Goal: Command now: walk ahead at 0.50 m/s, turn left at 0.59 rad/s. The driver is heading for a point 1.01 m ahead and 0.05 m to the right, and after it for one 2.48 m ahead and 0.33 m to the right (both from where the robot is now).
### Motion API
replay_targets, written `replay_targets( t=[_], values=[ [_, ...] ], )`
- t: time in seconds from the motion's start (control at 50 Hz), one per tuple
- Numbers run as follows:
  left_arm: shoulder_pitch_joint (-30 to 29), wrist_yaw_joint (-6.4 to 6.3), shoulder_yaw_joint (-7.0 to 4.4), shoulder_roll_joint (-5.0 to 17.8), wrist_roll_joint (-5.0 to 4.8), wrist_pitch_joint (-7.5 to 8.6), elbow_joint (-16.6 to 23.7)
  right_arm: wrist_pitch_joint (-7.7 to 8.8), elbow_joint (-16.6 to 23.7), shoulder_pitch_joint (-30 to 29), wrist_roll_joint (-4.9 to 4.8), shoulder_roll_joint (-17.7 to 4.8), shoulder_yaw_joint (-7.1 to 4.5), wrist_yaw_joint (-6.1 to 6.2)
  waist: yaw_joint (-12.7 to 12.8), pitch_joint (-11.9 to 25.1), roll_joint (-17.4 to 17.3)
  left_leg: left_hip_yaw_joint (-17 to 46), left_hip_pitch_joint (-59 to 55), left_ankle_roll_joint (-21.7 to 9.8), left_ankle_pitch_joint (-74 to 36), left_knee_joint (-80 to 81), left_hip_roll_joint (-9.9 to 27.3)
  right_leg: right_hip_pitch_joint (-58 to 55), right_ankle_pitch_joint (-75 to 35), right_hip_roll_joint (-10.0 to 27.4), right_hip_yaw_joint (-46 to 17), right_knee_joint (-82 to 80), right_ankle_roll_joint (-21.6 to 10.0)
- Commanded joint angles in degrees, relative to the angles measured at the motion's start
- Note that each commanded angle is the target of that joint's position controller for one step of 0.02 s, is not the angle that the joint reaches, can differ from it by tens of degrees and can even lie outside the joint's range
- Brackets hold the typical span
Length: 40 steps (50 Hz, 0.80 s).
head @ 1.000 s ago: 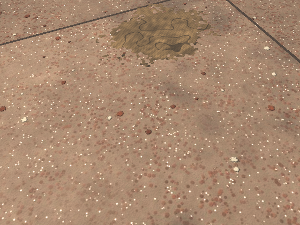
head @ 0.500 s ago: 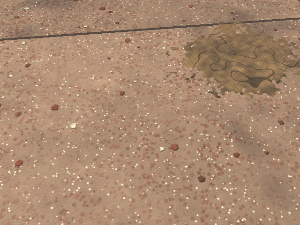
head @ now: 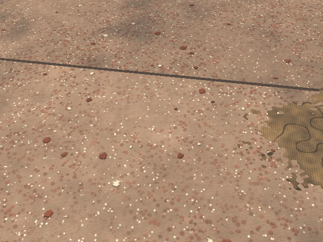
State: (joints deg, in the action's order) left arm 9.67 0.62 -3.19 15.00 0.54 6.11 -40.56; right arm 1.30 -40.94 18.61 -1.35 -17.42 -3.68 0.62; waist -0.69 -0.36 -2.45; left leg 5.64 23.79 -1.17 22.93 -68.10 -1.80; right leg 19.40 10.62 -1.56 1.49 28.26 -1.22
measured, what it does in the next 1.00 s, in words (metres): walks ahead: left foot, then right foot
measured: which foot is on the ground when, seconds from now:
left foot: up 0.00-0.38, down 0.40-0.94, up 0.96-1.00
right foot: down 0.00-0.40, up 0.42-0.92, down 0.94-1.00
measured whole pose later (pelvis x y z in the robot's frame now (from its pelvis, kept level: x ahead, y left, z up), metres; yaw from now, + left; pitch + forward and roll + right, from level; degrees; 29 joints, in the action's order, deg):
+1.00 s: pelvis +0.55 +0.07 -0.02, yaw +1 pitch +2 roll +1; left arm 7.1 2.9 -3.3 16.8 -1.2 3.5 -41.4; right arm 3.8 -46.3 16.6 -0.3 -16.6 -3.2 0.5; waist -1.2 -2.7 0.3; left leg -1.6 10.5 0.8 28.9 -59.1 0.5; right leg 29.0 9.9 -2.9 1.5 36.1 -5.6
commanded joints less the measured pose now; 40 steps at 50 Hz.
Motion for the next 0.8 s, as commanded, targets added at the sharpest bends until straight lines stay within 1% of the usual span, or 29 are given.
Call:
replay_targets(
  t=[0.02, 0.04, 0.06, 0.1, 0.14, 0.18, 0.24, 0.28, 0.3, 0.32, 0.34, 0.36, 0.38, 0.4, 0.42, 0.44, 0.46, 0.48, 0.5, 0.52, 0.54, 0.56, 0.58, 0.62, 0.68, 0.7, 0.74, 0.8],
  values=[
    [3.46, -0.46, -1.5, 5.57, 0.19, 0.28, 1.26, 0.58, 6.19, -2.95, -0.29, -5.11, -1.82, -0.5, 2.27, 0.32, 9.22, 1.66, 16.09, 0.56, -5.28, -0.63, 7.09, -14.33, -0.34, 15.74, -16.85, -15.91, -7.9],
    [3.66, -0.44, -1.59, 5.68, -0.1, 0.49, 0.7, 0.27, 6.38, -2.99, -0.41, -3.96, -1.62, -0.64, 2.07, 0.16, 9.28, 0.91, 16.06, 0.76, -5.63, 0.39, 7.37, -13.71, -2.65, 15.56, -14.37, -16.84, -8.37],
    [3.86, -0.43, -1.82, 6.38, -0.29, 0.67, 0.13, 0.0, 6.88, -3.76, -0.29, -3.24, -1.45, -0.71, 1.96, -0.36, 8.71, 0.61, 16.86, 1.06, -6.53, 1.84, 7.71, -13.35, -4.9, 15.85, -12.38, -17.75, -8.89],
    [4.36, -0.51, -2.37, 8.0, -0.23, 0.74, -0.97, -0.22, 7.91, -5.86, 0.05, -2.48, -1.14, -0.79, 2.06, -0.86, 7.23, 0.46, 18.99, 1.79, -9.51, 5.89, 8.21, -14.17, -9.61, 16.7, -9.1, -18.8, -9.8],
    [4.4, -0.63, -2.63, 8.96, -0.14, 0.43, -1.76, -0.1, 8.25, -7.54, 0.04, -2.21, -0.94, -1.17, 2.41, -0.81, 6.59, -0.17, 19.47, 2.09, -14.69, 11.05, 8.38, -15.61, -13.3, 16.46, -5.07, -19.02, -9.5],
    [4.37, -0.81, -2.67, 9.6, -0.29, 0.04, -2.41, 0.29, 8.68, -10.41, -0.02, -1.71, -0.65, -1.87, 3.39, -1.46, 6.34, -1.89, 17.77, 1.77, -20.55, 17.77, 8.02, -16.02, -15.09, 15.34, -0.65, -19.07, -8.43],
    [7.87, -0.73, -2.66, 10.53, -0.93, -0.53, -4.53, 0.98, 10.25, -16.32, 0.11, 0.12, 0.24, -2.78, 5.65, -3.19, 5.25, -4.58, 14.35, 0.59, -23.56, 26.73, 6.48, -16.85, -15.65, 15.4, 2.31, -19.25, -8.02],
    [9.7, -0.47, -2.85, 11.5, -1.64, -1.08, -5.91, 1.21, 11.37, -18.81, -0.07, -0.1, 0.32, -3.29, 5.92, -4.45, 5.41, -5.63, 13.7, -0.59, -21.24, 30.53, 5.58, -19.67, -17.4, 16.81, 2.71, -18.79, -8.0],
    [10.22, -0.39, -2.97, 11.99, -2.02, -1.42, -6.52, 1.29, 11.88, -19.52, -0.02, -0.6, 0.17, -3.49, 5.54, -4.76, 5.68, -6.16, 13.26, -1.43, -19.01, 32.09, 5.0, -21.47, -20.1, 17.63, 2.82, -17.89, -7.85],
    [10.21, -0.42, -3.1, 12.65, -2.32, -1.75, -6.98, 1.34, 12.16, -19.37, 0.15, -1.33, -0.12, -3.63, 4.6, -4.39, 6.29, -7.06, 11.53, -2.46, -16.37, 33.48, 3.98, -23.02, -26.5, 18.15, 3.3, -15.93, -7.53],
    [9.96, -0.57, -3.28, 13.58, -2.57, -2.03, -7.3, 1.32, 12.03, -17.79, 0.48, -2.45, -0.66, -3.64, 2.93, -2.79, 7.5, -8.36, 7.72, -3.61, -13.86, 34.54, 2.34, -24.19, -36.45, 18.3, 4.08, -12.43, -7.01],
    [9.44, -0.79, -3.33, 14.26, -2.72, -2.39, -7.64, 1.24, 10.85, -12.81, 0.78, -4.18, -1.64, -3.51, -0.57, 0.59, 8.19, -9.66, -0.02, -5.03, -13.86, 36.62, 0.39, -24.1, -45.42, 17.59, 5.63, -5.73, -6.0],
    [9.29, -1.11, -2.87, 13.54, -2.61, -2.63, -7.79, 1.09, 8.08, -3.9, 0.73, -6.74, -3.17, -3.03, -5.26, 5.61, 7.33, -10.38, -13.68, -6.74, -18.1, 39.64, -1.5, -19.79, -47.73, 15.56, 7.88, 4.65, -4.4],
    [9.34, -1.35, -1.66, 11.04, -1.12, -2.3, -6.55, 0.56, 5.91, 5.74, 0.81, -10.85, -4.63, -1.99, -9.07, 12.34, 2.71, 0.15, -32.3, -9.48, -21.63, 36.9, 6.15, -5.83, -30.37, 13.28, 8.4, 21.15, -2.16],
    [16.27, -0.32, 1.06, 3.24, 0.03, -1.09, -4.61, 0.84, 5.6, 5.47, 0.74, -16.4, -4.99, -1.72, -2.62, 20.3, -12.38, 30.9, -49.21, -20.02, -13.17, 41.93, 22.09, 16.52, 20.45, 2.67, 4.42, 41.9, 1.19],
    [11.45, 0.24, -0.27, 8.93, -1.9, 0.24, -5.77, 1.22, 6.04, 7.21, 0.74, -10.76, -3.58, -1.9, -6.8, 23.8, -5.62, 36.92, -48.32, -20.08, -8.8, 47.72, 23.43, 21.2, 23.52, 3.03, -5.91, 48.26, 0.64],
    [5.28, 0.44, -0.95, 10.85, -3.66, 0.79, -3.25, 1.78, 5.35, 4.14, 1.05, -9.0, -2.78, -2.09, -6.61, 14.02, -4.63, 27.0, -41.26, -17.38, -13.27, 48.84, 21.05, 25.41, 19.07, 5.28, -5.26, 48.8, 0.06],
    [3.35, 0.06, -0.63, 9.82, -3.12, 1.04, -2.81, 2.11, 5.16, 0.4, 0.8, -7.57, -2.29, -2.1, -4.31, 8.85, -1.5, 19.89, -32.9, -15.43, -18.73, 49.54, 18.38, 24.36, 13.74, 7.76, -4.63, 44.88, -0.15],
    [2.94, -0.21, -0.83, 9.6, -1.83, 0.87, -3.2, 2.3, 5.19, -2.75, 1.01, -5.67, -1.73, -2.2, -2.3, 5.46, -0.77, 14.94, -25.82, -14.4, -23.71, 51.0, 16.3, 21.81, 10.64, 9.2, -4.37, 41.21, 0.3],
    [4.73, -0.12, -0.96, 9.32, -1.54, 0.24, -3.74, 2.59, 5.44, -4.51, 1.57, -4.25, -1.25, -2.23, -0.12, 4.52, -1.69, 12.0, -20.95, -13.99, -26.08, 52.97, 14.84, 17.89, 8.22, 10.31, -4.98, 39.44, 0.6],
    [6.17, -0.06, -0.86, 8.36, -1.51, -0.45, -4.27, 2.92, 5.32, -5.24, 1.66, -3.96, -1.23, -2.23, 1.06, 4.37, -1.94, 10.91, -18.29, -14.23, -26.1, 54.94, 14.44, 15.63, 6.86, 10.51, -5.01, 37.99, 1.06],
    [7.37, 0.0, -0.65, 7.12, -1.58, -1.17, -4.91, 3.39, 4.82, -5.57, 1.51, -4.07, -1.31, -2.15, 1.86, 4.04, -1.53, 8.9, -16.68, -14.63, -27.03, 56.56, 14.6, 14.94, 5.97, 10.64, -4.73, 36.75, 1.67],
    [7.16, -0.04, -0.49, 6.39, -1.57, -1.84, -5.02, 3.87, 4.17, -5.65, 1.48, -4.57, -1.45, -2.05, 2.27, 2.86, -1.2, 6.75, -15.1, -14.68, -27.91, 57.98, 14.76, 15.46, 4.41, 10.75, -4.67, 35.18, 2.27],
    [3.95, -0.26, -0.27, 5.7, -1.38, -2.56, -4.13, 4.47, 2.64, -4.77, 1.87, -5.41, -1.75, -1.61, 1.63, 0.35, -0.55, 2.9, -14.19, -14.08, -28.15, 59.95, 14.59, 18.5, -1.08, 10.92, -5.3, 30.46, 3.19],
    [-0.41, 0.27, -0.05, 5.05, -1.61, -2.41, -3.2, 4.64, 1.0, -3.69, 2.17, -5.78, -1.73, -1.06, -0.14, -1.56, -0.45, -3.55, -14.83, -11.37, -26.63, 61.11, 12.81, 18.87, -12.12, 9.31, -5.68, 20.29, 2.8],
    [-2.13, 0.54, 0.08, 4.77, -1.68, -2.23, -2.74, 4.68, 0.59, -3.48, 2.14, -6.18, -1.77, -0.93, -0.84, -2.15, -0.45, -5.26, -14.94, -10.59, -26.13, 61.46, 12.57, 18.04, -15.08, 8.55, -5.14, 16.76, 2.5],
    [-5.64, 1.09, 0.42, 4.19, -1.72, -2.02, -1.46, 4.66, -0.61, -2.14, 1.88, -6.99, -1.97, -0.7, -2.38, -3.26, -0.17, -7.27, -16.68, -9.76, -25.18, 62.09, 13.36, 17.35, -18.29, 7.52, -3.84, 11.7, 1.85],
    [-9.22, 2.06, 0.55, 4.25, -1.73, -1.97, 0.65, 3.94, -2.68, 0.03, 1.28, -7.49, -2.28, -0.5, -3.74, -4.46, 0.37, -8.95, -23.78, -8.88, -26.91, 60.21, 15.57, 19.93, -16.4, 6.78, -3.28, 7.34, 0.27]
  ],
)
Keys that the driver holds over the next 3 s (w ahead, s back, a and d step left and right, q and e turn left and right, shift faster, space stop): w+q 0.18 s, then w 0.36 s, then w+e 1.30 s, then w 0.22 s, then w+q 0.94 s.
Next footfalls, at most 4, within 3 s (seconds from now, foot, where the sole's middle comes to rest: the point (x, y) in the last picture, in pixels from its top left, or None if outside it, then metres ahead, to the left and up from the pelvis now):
0.40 left None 0.35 0.18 -0.77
0.94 right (172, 197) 0.69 0.00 -0.77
1.40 left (133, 145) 0.97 0.18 -0.77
1.92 right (202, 120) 1.13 -0.18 -0.77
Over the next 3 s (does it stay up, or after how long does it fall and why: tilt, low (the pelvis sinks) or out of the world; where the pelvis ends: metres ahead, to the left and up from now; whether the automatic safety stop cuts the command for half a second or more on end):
stays up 1.61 -0.28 -0.01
